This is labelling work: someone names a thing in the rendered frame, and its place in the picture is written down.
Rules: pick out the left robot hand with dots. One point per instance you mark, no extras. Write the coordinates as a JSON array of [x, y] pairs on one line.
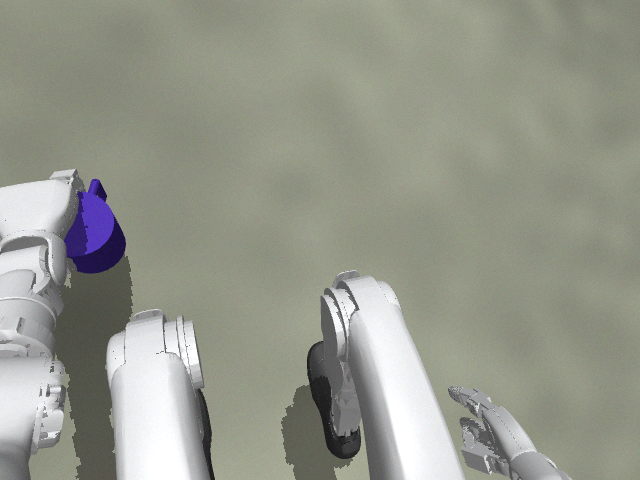
[[49, 205]]

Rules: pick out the right robot hand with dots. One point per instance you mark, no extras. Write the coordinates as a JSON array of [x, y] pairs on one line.
[[491, 445]]

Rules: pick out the right robot arm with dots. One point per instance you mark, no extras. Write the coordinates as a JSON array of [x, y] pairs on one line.
[[535, 466]]

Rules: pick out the left robot foot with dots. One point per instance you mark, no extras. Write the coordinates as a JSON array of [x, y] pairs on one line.
[[207, 432]]

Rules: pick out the right robot foot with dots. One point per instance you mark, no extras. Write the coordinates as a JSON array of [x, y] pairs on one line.
[[340, 446]]

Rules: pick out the mug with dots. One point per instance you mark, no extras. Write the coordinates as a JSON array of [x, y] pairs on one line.
[[95, 242]]

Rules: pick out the left robot arm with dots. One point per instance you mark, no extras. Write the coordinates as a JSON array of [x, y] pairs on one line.
[[33, 270]]

